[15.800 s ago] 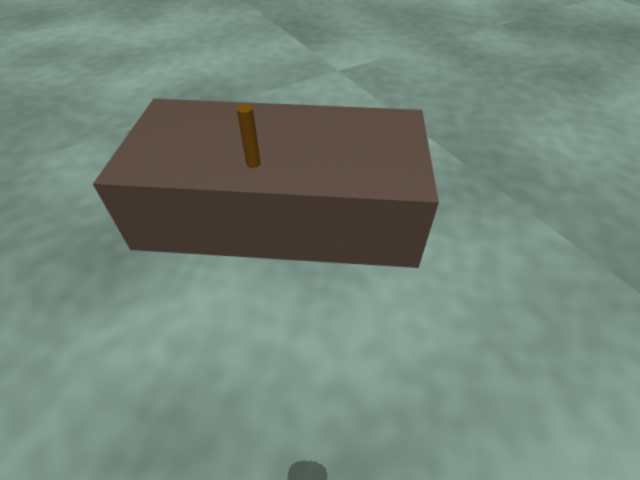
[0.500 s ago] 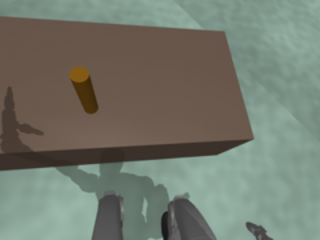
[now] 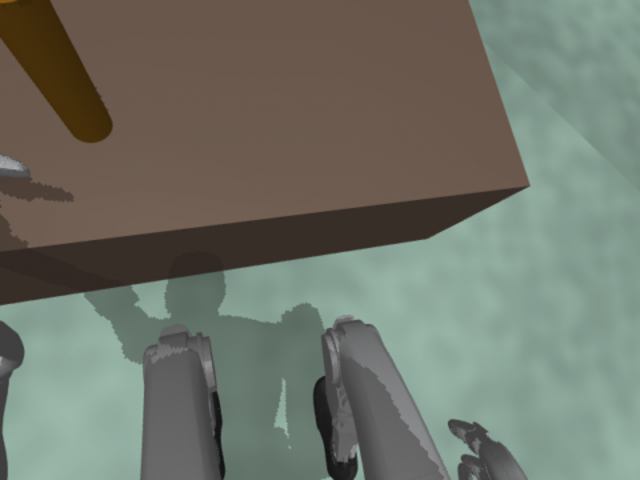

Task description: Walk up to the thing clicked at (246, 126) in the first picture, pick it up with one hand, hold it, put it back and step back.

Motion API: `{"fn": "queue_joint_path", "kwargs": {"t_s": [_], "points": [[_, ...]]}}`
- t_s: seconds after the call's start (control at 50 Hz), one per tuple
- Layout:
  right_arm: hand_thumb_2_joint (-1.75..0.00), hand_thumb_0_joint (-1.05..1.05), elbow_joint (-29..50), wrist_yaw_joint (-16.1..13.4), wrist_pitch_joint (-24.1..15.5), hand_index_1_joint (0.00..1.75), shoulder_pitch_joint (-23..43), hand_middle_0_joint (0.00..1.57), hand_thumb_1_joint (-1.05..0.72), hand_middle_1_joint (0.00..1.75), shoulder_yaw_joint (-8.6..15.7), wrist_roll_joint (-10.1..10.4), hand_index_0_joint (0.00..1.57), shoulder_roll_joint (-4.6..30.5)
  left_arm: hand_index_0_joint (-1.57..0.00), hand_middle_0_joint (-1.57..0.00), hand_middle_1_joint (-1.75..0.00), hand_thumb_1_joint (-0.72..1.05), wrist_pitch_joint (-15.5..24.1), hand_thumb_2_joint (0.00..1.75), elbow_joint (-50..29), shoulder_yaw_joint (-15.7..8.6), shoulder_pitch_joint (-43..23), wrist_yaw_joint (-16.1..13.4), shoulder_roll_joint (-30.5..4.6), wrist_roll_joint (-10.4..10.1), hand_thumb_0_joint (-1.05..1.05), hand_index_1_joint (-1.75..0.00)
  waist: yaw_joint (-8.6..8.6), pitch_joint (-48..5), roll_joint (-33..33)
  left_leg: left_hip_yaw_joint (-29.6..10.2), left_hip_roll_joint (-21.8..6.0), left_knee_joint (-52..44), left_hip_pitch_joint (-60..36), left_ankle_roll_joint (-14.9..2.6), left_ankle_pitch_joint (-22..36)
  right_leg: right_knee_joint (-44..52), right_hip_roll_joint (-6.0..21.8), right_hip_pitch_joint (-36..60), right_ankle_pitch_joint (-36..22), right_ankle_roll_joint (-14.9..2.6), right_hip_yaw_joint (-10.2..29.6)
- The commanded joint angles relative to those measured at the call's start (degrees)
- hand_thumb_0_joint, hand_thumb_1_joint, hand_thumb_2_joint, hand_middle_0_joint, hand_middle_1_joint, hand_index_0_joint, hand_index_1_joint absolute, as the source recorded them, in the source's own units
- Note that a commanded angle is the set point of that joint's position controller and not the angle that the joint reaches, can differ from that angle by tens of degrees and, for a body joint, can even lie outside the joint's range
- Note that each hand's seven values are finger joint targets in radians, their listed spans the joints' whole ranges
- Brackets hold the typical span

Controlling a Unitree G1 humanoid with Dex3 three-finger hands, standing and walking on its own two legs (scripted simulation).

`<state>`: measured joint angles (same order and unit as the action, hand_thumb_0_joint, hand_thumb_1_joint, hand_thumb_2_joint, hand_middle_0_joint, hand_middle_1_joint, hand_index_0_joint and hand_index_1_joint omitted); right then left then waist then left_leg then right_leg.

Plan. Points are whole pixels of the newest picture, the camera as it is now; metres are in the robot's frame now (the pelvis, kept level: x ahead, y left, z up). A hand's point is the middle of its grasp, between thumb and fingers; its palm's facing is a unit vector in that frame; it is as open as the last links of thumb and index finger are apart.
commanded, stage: close in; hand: left
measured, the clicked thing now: (56, 69) +0.57 +0.26 -0.02
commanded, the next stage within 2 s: rest palm in 0.48 s
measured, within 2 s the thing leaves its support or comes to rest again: neither
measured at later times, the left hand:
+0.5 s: hand (40, 95) +0.53 +0.27 -0.02, palm faces +0.28 -0.96 +0.00, open 17.6 cm
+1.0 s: hand (66, 113) +0.53 +0.25 -0.05, palm faces +0.27 -0.96 -0.01, open 17.0 cm
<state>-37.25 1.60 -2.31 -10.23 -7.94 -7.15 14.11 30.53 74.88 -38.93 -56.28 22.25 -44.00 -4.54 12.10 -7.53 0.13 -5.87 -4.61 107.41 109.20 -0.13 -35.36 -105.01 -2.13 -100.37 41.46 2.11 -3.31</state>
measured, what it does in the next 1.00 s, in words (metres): lowers itself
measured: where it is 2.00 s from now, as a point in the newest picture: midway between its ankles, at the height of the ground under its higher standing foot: (274, 449)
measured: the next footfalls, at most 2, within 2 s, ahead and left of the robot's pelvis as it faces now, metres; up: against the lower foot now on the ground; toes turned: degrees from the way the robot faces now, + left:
none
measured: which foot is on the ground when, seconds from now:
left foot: down 0.00-1.00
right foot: down 0.00-1.00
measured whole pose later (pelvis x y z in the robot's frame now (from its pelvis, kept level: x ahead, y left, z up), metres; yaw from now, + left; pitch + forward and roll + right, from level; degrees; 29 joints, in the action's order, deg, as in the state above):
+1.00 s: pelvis -0.01 -0.01 -0.05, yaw -1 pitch +36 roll -7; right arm -36.8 2.9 3.7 -9.4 -4.3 -4.9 14.3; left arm 25.4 61.8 -30.5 -54.9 6.5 -34.0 -1.8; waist 10.2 -7.3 -0.5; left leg -7.2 -5.7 116.8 116.9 1.0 -36.8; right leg -115.3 -3.7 -108.9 43.0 1.4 -3.6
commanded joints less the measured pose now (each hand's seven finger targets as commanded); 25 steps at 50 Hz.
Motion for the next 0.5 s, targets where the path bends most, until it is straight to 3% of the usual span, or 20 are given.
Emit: {"fn": "queue_joint_path", "kwargs": {"t_s": [0.0, 0.04, 0.12, 0.14, 0.18, 0.24, 0.28, 0.36, 0.42, 0.46, 0.48], "points": [[-0.89, 0.00, 2.2, 0.7, 1.5, 0.30, -11.6, 0.20, -0.90, 0.30, 4.8, -0.5, 0.20, 14.0, -0.04, -0.02, -0.07, -0.54, 5.9, 0.03, -8.7, -2.0, -19.5, -3.6, -18.7, 1.0, 0.00, -0.05, -1.09, -33.6, -14.4, -1.3, -0.1, -5.7, -29.3, -1.24, 11.6, 6.2, -0.8, 2.6, -12.8, -3.93, -1.1], [-0.89, 0.00, 3.0, 1.4, 2.2, 0.30, -11.8, 0.20, -0.90, 0.30, 4.8, -0.7, 0.20, 13.9, -0.04, -0.02, -0.07, -0.52, 5.8, 0.05, -9.4, -0.6, -21.5, -5.0, -17.5, 2.0, 0.00, -0.05, -0.88, -35.7, -14.9, -0.9, -0.2, -4.7, -28.7, -1.03, 10.5, 5.3, -1.0, 2.5, -12.1, -3.82, -1.4], [-0.90, 0.00, 3.7, 1.7, 3.8, 0.30, -12.7, 0.20, -0.90, 0.30, 5.3, -0.6, 0.20, 13.7, -0.04, -0.02, -0.08, -0.55, 4.4, 0.06, -18.5, -0.9, -27.9, -9.1, -21.6, 3.6, 0.00, -0.06, -2.57, -45.6, -18.5, 1.0, -0.3, -3.0, -29.4, -0.76, 10.0, 5.1, -1.4, 8.1, -12.4, -3.41, -0.5], [-0.90, 0.00, 3.9, 1.6, 4.2, 0.30, -12.5, 0.20, -0.91, 0.30, 5.8, -0.3, 0.20, 13.8, -0.04, -0.03, -0.08, -0.56, 3.9, 0.05, -21.7, 0.8, -30.5, -9.7, -20.1, 3.6, 0.00, -0.07, -2.40, -47.8, -19.7, 1.0, -0.3, -3.4, -31.5, -0.55, 8.9, 5.2, -1.5, 7.5, -11.4, -3.56, -0.6], [-0.90, 0.00, 2.9, 1.3, 5.0, 0.30, -13.3, 0.20, -0.91, 0.30, 6.4, -0.1, 0.20, 14.2, -0.05, -0.03, -0.09, -0.52, 2.4, 0.06, -24.1, 1.7, -31.6, -10.9, -20.3, 4.7, 0.00, -0.07, -2.11, -49.7, -23.4, 0.7, -0.3, -3.7, -33.9, -0.15, 8.6, 4.4, -1.4, 7.0, -11.7, -3.94, -0.8], [-0.90, 0.00, 1.9, 0.7, 5.8, 0.30, -13.5, 0.20, -0.91, 0.30, 6.6, 0.6, 0.20, 13.7, -0.05, -0.04, -0.07, -0.54, 0.1, 0.03, -24.1, 3.4, -29.2, -12.2, -19.0, 5.4, 0.00, -0.05, -2.00, -47.1, -23.2, 0.8, -0.3, -4.0, -32.2, -0.24, 6.2, 5.1, -1.5, 6.0, -10.3, -4.08, -0.7], [-0.90, 0.00, 1.4, 0.3, 6.0, 0.30, -13.7, 0.20, -0.92, 0.30, 6.4, 1.1, 0.20, 13.3, -0.06, -0.04, -0.07, -0.57, -1.0, 0.02, -22.6, 4.7, -26.9, -12.3, -15.4, 4.4, 0.00, -0.05, -1.07, -43.7, -20.0, 0.8, -0.3, -3.3, -28.7, -0.64, 6.1, 5.3, -1.5, 6.1, -11.1, -3.93, -0.9], [-0.90, 0.00, 1.6, -0.4, 5.9, 0.30, -13.2, 0.20, -0.92, 0.30, 6.0, 2.1, 0.20, 13.1, -0.07, -0.05, -0.06, -0.61, -3.1, 0.00, -16.5, 4.1, -20.4, -12.5, -12.1, 2.1, 0.00, -0.03, 0.17, -33.0, -9.7, 1.3, -0.1, -1.4, -16.4, -1.80, 4.9, 7.0, -1.7, 7.3, -10.9, -3.00, -0.6], [-0.90, 0.00, 2.3, -0.2, 6.1, 0.30, -12.0, 0.20, -0.92, 0.30, 6.1, 2.5, 0.20, 13.0, -0.08, -0.05, -0.06, -0.61, -3.5, 0.00, -13.7, 3.9, -16.4, -12.5, -11.1, 1.9, 0.00, -0.03, -0.95, -28.4, -7.7, 1.3, -0.2, -1.9, -13.1, -1.95, 3.3, 7.1, -1.8, 6.2, -9.1, -3.12, -0.4], [-0.89, 0.00, 2.8, 0.0, 6.2, 0.30, -12.0, 0.20, -0.92, 0.30, 6.4, 2.6, 0.20, 12.8, -0.08, -0.04, -0.05, -0.61, -3.0, 0.00, -15.3, 4.1, -17.0, -12.8, -10.5, 2.0, 0.00, -0.02, -1.11, -28.7, -7.3, 1.2, -0.2, -2.6, -12.7, -1.87, 1.9, 7.5, -1.9, 6.6, -7.7, -3.20, -0.4], [-0.89, 0.00, 3.1, 0.0, 6.2, 0.30, -11.6, 0.20, -0.91, 0.30, 6.6, 2.7, 0.20, 13.0, -0.07, -0.04, -0.06, -0.61, -2.7, 0.00, -16.8, 3.5, -16.7, -13.0, -11.1, 1.7, 0.00, -0.02, -1.99, -29.6, -8.2, 1.0, -0.3, -3.1, -14.4, -1.65, 2.2, 6.9, -1.8, 6.5, -7.8, -3.36, -0.5]]}}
